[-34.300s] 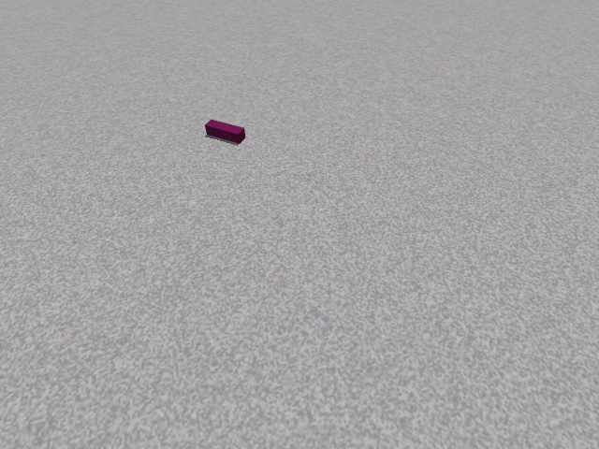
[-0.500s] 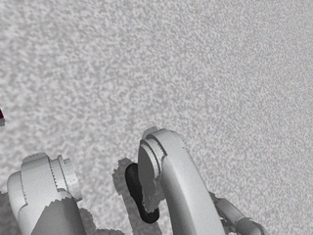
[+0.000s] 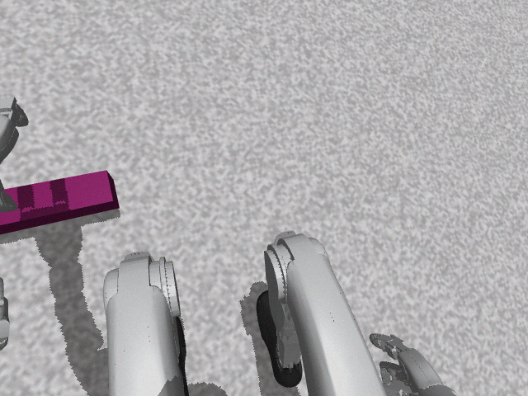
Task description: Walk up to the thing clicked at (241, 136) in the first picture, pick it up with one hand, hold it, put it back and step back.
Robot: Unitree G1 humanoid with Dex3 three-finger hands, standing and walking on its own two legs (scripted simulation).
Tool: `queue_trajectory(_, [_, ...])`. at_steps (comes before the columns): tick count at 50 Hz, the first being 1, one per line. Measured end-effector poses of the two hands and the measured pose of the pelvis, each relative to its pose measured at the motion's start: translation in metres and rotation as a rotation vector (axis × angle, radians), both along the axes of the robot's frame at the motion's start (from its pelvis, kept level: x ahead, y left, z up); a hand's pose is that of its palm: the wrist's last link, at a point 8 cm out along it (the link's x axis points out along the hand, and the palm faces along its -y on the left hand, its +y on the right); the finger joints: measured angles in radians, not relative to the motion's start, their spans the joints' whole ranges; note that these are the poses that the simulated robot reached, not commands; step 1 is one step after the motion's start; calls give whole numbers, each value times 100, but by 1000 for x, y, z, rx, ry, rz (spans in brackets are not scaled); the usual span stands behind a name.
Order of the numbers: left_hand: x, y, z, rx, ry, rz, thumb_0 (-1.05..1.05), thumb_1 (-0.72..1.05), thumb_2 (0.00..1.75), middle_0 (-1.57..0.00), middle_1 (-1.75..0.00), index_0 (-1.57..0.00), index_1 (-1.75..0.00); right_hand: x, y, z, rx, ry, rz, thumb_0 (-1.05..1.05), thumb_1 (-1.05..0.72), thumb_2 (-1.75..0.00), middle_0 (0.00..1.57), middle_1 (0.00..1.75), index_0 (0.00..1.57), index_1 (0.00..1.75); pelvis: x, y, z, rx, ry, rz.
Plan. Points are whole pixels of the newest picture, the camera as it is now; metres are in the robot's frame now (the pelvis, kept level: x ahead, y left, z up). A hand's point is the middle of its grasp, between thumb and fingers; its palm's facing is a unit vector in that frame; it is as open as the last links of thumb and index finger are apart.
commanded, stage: withdraw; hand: left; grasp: from above
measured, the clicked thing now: (53, 202) +0.46 +0.35 -0.34
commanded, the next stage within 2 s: home in 0.22 s
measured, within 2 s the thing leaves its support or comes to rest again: neither
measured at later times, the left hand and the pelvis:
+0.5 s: hand (19, 181) +0.46 +0.34 -0.18, palm faces -0.36 -0.09 -0.93, open 13.4 cm; pelvis +0.00 +0.00 -0.04, yaw -1 degrees
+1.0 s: hand out of the picture +0.30 +0.29 +0.03, palm faces -0.17 -0.75 -0.64, open 7.6 cm; pelvis +0.01 +0.00 +0.14, yaw +5 degrees
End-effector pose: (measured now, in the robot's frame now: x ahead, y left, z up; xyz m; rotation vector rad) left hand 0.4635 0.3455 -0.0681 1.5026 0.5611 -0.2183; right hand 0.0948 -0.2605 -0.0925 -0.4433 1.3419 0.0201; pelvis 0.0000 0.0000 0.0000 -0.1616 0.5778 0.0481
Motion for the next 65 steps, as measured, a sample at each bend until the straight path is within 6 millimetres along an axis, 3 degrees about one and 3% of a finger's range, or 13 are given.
queue_trajectory(6, [-4, 0, -12, -31, 30, -31, 1, -52, 101, -9, -101, -9, -101, -22, -12, 7, -63, 52, -5, 0, -91, -90, 20, 30, 20, 30, -4, -2, -2, 3, -6, -1])
queue_trajectory(14, [-11, 4, -54, -38, 18, -63, 0, -52, 101, -9, -101, -9, -102, -48, -16, -9, -108, 149, 9, 0, -91, -89, 20, 30, 20, 30, -6, -1, -27, -5, -31, -7])
queue_trajectory(19, [-11, 2, -71, -34, -37, -84, 0, -51, 99, -10, -100, -10, -101, -52, -9, -24, -94, 162, 6, 1, -91, -89, 20, 30, 20, 30, -5, 0, -41, -13, -38, -9])
queue_trajectory(24, [-8, 0, -63, -29, -116, -53, 0, -39, 95, -17, -88, -16, -88, -42, 2, -34, -52, 124, -21, 1, -90, -89, 20, 30, 20, 30, -1, 0, -41, -13, -21, -7])
queue_trajectory(28, [-14, 2, -39, -49, -146, 21, 0, -23, 90, -21, -73, -19, -74, -27, 10, -30, -5, 74, -57, 1, -90, -89, 20, 30, 20, 30, 1, 1, -27, -6, 6, -1])
queue_trajectory(32, [-34, 2, -4, -114, -132, 111, 0, 0, 88, -22, -60, -21, -62, -8, 16, -11, 37, 20, -87, 1, -90, -89, 20, 30, 20, 30, 4, 2, 2, 5, 30, 8])
queue_trajectory(40, [-100, -5, 69, -363, -73, 288, 1, 54, 89, -22, -39, -21, -40, 46, 16, 53, 52, -127, -63, 1, -91, -89, 20, 30, 20, 30, 7, 3, 70, 26, 24, 26])
queue_trajectory(44, [-131, -11, 102, -484, -81, 363, 1, 72, 89, -22, -34, -22, -35, 78, 16, 90, 47, -229, -31, 1, -91, -90, 20, 30, 20, 30, 9, 2, 100, 37, 1, 39])
queue_trajectory(50, [-172, -22, 147, -632, -105, 501, 1, 84, 89, -22, -31, -21, -32, 122, 25, 144, 60, -390, 2, 1, -91, -90, 20, 30, 20, 30, 13, 2, 142, 50, -41, 57])
queue_trajectory(55, [-197, -35, 183, -754, -106, 630, 1, 87, 90, -22, -30, -21, -31, 147, 40, 188, 90, -494, 12, 1, -91, -90, 20, 30, 20, 30, 20, 2, 178, 63, -80, 73])
queue_trajectory(65, [-231, -58, 263, -936, -91, 871, 1, 89, 90, -21, -30, -21, -30, 160, 61, 269, 129, -588, -13, 1, -91, -90, 20, 30, 20, 30, 45, 2, 253, 88, -174, 99])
